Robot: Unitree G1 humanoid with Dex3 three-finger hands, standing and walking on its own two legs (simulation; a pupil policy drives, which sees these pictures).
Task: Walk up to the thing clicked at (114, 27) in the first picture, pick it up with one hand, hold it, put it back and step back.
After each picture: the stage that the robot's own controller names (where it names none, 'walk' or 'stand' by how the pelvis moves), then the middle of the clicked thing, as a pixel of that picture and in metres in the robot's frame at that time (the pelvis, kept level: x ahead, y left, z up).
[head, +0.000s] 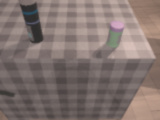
stand; (115, 34) +0.66 -0.16 +0.01
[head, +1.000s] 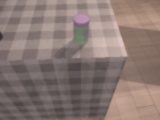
rise first; (81, 29) +0.60 +0.00 +0.05
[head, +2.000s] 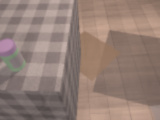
rise first; (11, 55) +0.45 +0.29 +0.04
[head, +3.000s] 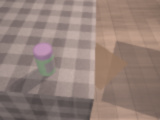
stand; (45, 60) +0.44 +0.14 +0.04
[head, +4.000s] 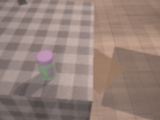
stand; (46, 65) +0.46 +0.14 +0.01
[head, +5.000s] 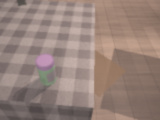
stand; (46, 70) +0.43 +0.14 +0.01
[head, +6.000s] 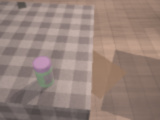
stand; (44, 72) +0.43 +0.15 +0.01
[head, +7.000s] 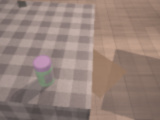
stand; (44, 71) +0.43 +0.15 +0.01
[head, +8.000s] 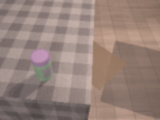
rise first; (42, 65) +0.43 +0.15 +0.01
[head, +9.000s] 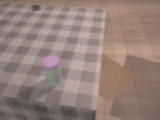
rise first; (52, 70) +0.44 +0.15 +0.01
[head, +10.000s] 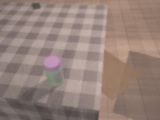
go down; (54, 71) +0.43 +0.14 +0.01
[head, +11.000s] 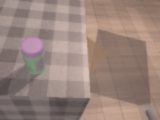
go down; (34, 56) +0.43 +0.13 +0.05
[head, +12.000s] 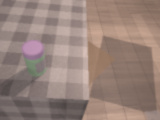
approach; (35, 59) +0.44 +0.13 +0.05
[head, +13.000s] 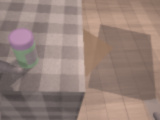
close in; (25, 49) +0.44 +0.15 +0.08
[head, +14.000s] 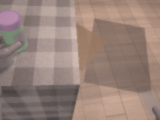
lift; (13, 32) +0.50 +0.16 +0.09
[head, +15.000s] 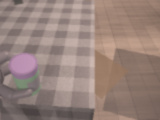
lift; (26, 76) +0.32 +0.15 +0.15
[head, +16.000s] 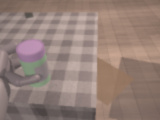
lift; (34, 64) +0.32 +0.13 +0.20
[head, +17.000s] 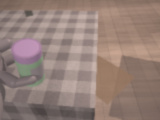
hold; (30, 63) +0.31 +0.14 +0.21
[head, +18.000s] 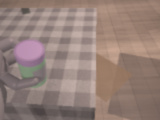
crouch; (32, 65) +0.31 +0.13 +0.21
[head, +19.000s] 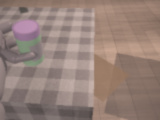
crouch; (29, 43) +0.38 +0.15 +0.21
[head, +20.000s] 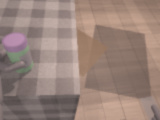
lower; (19, 53) +0.45 +0.16 +0.06
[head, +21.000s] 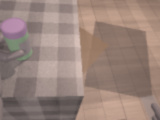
lower; (18, 40) +0.47 +0.15 +0.09
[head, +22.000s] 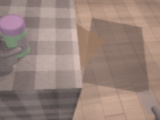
lower; (15, 37) +0.48 +0.15 +0.09
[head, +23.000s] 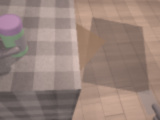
lower; (13, 36) +0.48 +0.15 +0.09
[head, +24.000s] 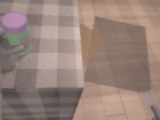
loosen; (18, 34) +0.48 +0.15 +0.09
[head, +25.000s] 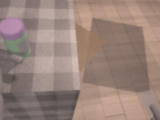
withdraw; (16, 39) +0.47 +0.15 +0.09
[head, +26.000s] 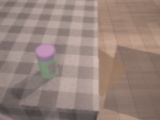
sink last; (47, 61) +0.44 +0.13 +0.06
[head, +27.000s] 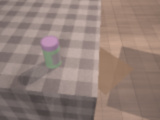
stand; (51, 52) +0.49 +0.14 +0.06
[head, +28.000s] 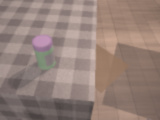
stand; (44, 52) +0.46 +0.14 +0.08
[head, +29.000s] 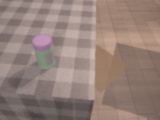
stand; (44, 52) +0.47 +0.14 +0.08
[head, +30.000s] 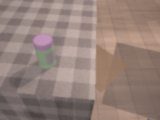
stand; (45, 51) +0.47 +0.14 +0.08
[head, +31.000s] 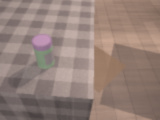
stand; (44, 52) +0.47 +0.14 +0.08
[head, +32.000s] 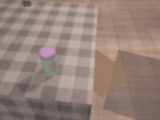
stand; (49, 61) +0.48 +0.14 +0.01
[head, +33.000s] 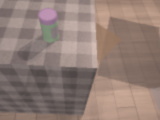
walk; (49, 26) +0.56 +0.12 +0.03
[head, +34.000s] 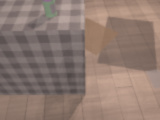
walk; (49, 4) +0.84 +0.18 +0.03
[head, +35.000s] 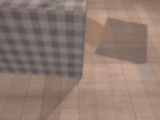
stand; out of the picture +1.10 +0.14 +0.03
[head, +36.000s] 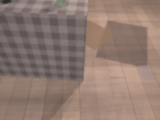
stand; out of the picture +1.10 +0.13 +0.01
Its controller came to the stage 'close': yes
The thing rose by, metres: 0.21
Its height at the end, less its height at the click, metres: +0.00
